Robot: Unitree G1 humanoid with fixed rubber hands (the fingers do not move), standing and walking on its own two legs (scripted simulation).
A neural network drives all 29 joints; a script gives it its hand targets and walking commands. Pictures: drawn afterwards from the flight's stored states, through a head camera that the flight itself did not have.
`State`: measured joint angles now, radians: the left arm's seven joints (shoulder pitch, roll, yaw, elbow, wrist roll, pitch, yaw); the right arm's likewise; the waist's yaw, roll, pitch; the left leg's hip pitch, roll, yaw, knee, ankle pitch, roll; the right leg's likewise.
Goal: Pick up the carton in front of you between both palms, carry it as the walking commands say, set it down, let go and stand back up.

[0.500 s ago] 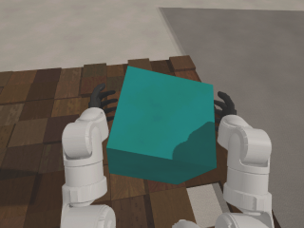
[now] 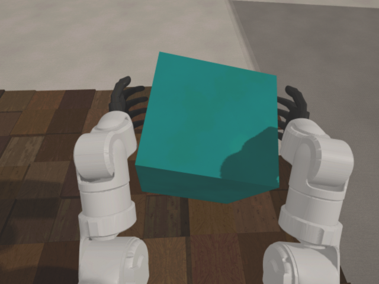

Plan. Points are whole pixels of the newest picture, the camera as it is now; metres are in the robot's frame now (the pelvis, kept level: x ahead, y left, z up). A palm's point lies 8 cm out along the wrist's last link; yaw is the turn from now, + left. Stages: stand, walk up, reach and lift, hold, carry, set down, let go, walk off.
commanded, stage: carry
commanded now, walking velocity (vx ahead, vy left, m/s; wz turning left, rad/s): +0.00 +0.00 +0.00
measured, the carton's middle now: (199, 141) +0.39 +0.03 +0.09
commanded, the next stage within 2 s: none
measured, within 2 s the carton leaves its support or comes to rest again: neither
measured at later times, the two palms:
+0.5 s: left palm (142, 122) +0.40 +0.15 +0.13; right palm (292, 132) +0.40 -0.15 +0.13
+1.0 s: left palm (136, 83) +0.45 +0.16 +0.18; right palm (289, 86) +0.47 -0.13 +0.18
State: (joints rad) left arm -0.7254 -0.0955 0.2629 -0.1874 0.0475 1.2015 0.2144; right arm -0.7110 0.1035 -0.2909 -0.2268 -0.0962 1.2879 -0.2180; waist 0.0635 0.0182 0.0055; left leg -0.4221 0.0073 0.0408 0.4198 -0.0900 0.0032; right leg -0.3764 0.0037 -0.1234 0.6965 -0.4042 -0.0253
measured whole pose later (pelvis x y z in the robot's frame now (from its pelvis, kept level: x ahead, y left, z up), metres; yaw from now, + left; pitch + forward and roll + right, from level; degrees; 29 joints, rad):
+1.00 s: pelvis +0.12 +0.00 +0.01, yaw -1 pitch +3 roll +0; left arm -0.69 -0.07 0.20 0.06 0.06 1.26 0.24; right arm -0.68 0.05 -0.29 0.04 -0.07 1.32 -0.22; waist 0.08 -0.03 -0.15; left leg -0.50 0.02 0.06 0.69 -0.36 0.02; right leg -0.08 0.01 -0.03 0.49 -0.47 -0.01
